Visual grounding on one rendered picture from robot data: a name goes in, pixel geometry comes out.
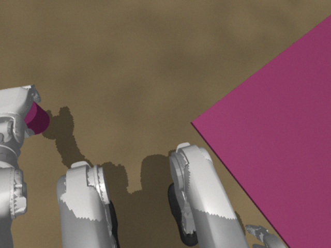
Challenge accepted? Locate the right robot hand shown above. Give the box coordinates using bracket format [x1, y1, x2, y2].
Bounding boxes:
[245, 225, 287, 248]

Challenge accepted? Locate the left robot hand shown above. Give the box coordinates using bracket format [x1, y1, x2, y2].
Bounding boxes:
[0, 84, 41, 138]

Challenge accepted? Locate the can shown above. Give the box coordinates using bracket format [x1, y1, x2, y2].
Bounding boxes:
[24, 101, 50, 135]

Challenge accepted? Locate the left robot foot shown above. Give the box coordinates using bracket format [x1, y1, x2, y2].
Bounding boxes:
[109, 200, 120, 248]

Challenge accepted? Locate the right robot foot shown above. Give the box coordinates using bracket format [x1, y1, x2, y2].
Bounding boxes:
[168, 183, 198, 246]

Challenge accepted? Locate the left robot arm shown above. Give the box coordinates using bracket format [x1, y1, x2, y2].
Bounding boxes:
[0, 113, 27, 248]

